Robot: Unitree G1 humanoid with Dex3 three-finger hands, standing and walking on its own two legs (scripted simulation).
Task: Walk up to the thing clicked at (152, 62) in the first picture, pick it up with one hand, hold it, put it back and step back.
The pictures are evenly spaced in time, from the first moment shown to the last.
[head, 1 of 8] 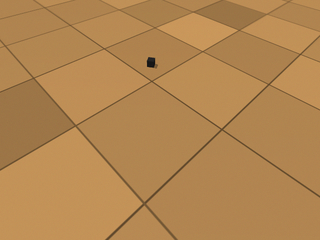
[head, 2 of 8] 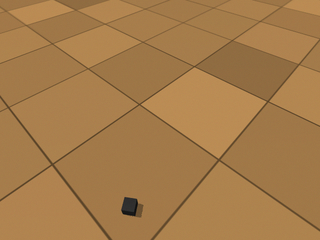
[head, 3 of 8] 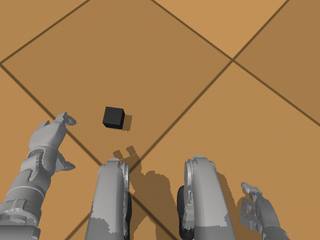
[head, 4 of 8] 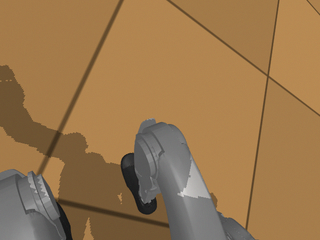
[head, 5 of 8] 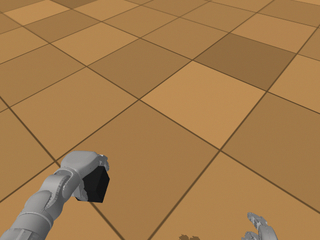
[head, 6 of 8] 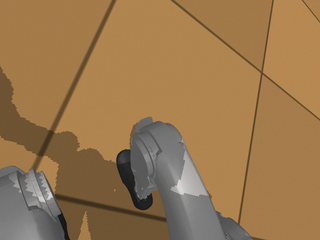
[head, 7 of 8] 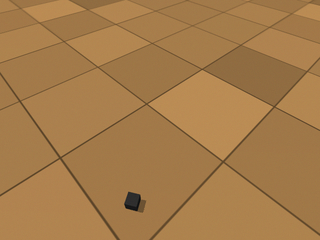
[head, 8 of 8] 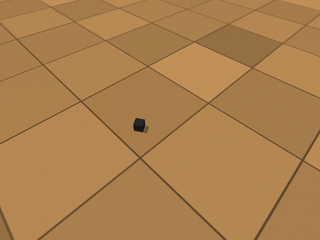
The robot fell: no
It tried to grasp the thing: yes
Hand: left
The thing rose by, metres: 0.66
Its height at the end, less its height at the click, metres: +0.00
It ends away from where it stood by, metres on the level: 0.01
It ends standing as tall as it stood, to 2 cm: yes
